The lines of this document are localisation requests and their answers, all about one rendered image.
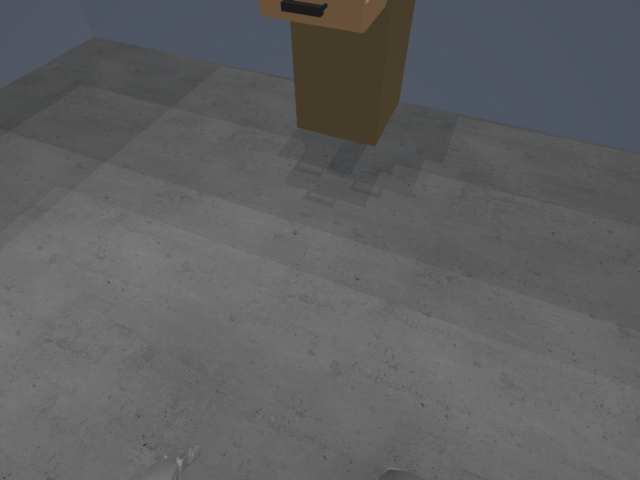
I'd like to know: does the drawer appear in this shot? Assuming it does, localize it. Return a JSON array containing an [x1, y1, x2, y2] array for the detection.
[[259, 0, 387, 33]]

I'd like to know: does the robot left hand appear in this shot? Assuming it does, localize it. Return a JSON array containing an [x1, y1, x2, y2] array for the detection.
[[145, 443, 202, 480]]

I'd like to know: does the cabinet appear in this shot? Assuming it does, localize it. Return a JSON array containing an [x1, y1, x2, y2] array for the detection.
[[290, 0, 415, 146]]

